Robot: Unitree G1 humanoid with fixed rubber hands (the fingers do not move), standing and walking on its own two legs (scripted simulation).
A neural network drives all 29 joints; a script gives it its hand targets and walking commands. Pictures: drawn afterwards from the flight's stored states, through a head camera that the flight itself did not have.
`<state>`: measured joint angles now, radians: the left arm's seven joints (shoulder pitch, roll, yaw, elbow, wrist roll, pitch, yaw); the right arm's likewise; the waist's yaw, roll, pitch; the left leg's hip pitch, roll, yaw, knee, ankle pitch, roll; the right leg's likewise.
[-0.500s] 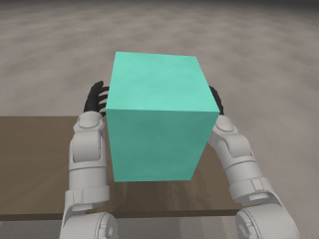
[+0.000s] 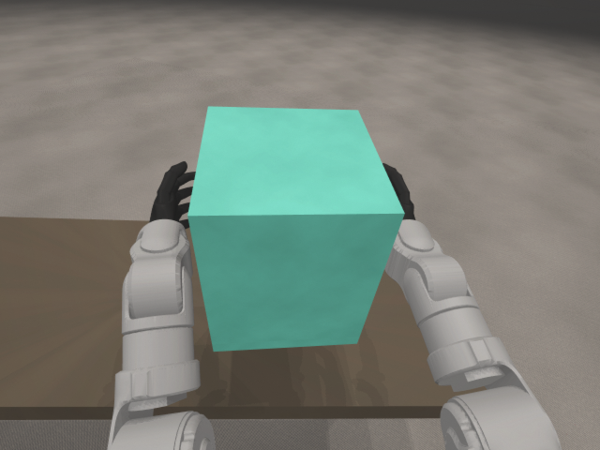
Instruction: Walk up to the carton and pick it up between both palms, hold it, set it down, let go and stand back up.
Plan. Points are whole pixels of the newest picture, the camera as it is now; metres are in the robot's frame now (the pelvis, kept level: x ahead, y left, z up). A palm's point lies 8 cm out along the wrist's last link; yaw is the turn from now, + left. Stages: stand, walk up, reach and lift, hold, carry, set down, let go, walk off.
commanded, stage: hold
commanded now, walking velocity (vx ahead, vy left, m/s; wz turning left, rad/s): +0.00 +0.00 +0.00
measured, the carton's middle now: (286, 230) +0.36 +0.01 +0.16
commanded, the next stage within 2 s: none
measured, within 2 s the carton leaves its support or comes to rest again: neither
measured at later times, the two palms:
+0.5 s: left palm (173, 220) +0.35 +0.15 +0.19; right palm (400, 223) +0.35 -0.14 +0.19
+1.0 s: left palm (176, 217) +0.34 +0.15 +0.20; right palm (406, 230) +0.34 -0.14 +0.18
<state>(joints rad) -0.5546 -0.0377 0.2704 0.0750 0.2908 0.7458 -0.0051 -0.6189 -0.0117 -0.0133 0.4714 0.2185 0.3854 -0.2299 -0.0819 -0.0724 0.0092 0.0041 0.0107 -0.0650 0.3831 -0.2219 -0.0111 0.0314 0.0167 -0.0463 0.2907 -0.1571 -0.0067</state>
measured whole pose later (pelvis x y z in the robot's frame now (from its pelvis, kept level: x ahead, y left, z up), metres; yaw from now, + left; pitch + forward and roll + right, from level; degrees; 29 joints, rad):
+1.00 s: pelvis +0.00 +0.01 +0.00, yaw -1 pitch -10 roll -1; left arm -0.56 -0.06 0.28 0.06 0.30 0.75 -0.01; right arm -0.59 -0.04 0.02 0.42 0.22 0.40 -0.25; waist -0.08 -0.03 0.02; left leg 0.02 0.00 -0.04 0.37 -0.21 0.00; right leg 0.03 0.01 -0.02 0.29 -0.15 0.00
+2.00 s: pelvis -0.01 +0.01 +0.00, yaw -1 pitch -9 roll -1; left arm -0.63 -0.05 0.29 0.13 0.32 0.75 -0.01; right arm -0.66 -0.01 -0.06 0.50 0.17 0.38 -0.21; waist -0.06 -0.08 0.02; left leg -0.02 0.00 -0.04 0.37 -0.19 0.00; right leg -0.01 0.01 -0.03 0.30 -0.13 0.00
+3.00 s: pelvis -0.01 +0.00 +0.00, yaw -1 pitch -8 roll -1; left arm -0.66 -0.05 0.28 0.19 0.32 0.72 0.01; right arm -0.67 -0.02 -0.07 0.54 0.16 0.36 -0.20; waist -0.08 -0.04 0.02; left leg -0.02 0.00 -0.04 0.36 -0.19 0.00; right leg -0.01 0.01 -0.03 0.29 -0.14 0.00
